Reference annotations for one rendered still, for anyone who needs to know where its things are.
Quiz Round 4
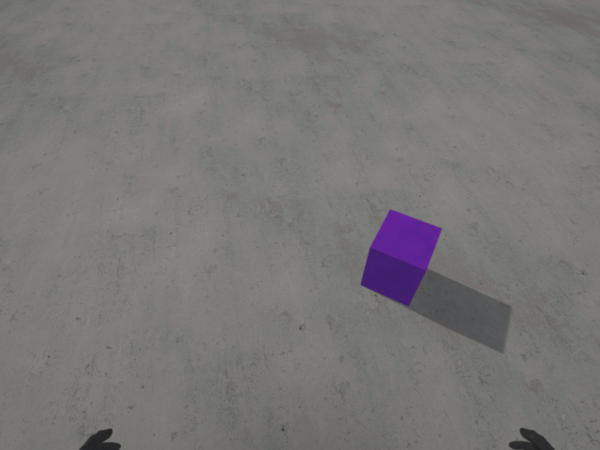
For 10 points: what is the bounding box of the right robot hand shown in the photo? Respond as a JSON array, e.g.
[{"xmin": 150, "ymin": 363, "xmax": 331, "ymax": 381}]
[{"xmin": 509, "ymin": 427, "xmax": 555, "ymax": 450}]

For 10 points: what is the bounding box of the carton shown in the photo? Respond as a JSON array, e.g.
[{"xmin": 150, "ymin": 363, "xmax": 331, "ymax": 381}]
[{"xmin": 361, "ymin": 209, "xmax": 442, "ymax": 306}]

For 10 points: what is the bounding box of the left robot hand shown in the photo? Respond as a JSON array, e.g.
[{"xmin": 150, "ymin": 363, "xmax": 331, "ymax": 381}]
[{"xmin": 79, "ymin": 428, "xmax": 121, "ymax": 450}]

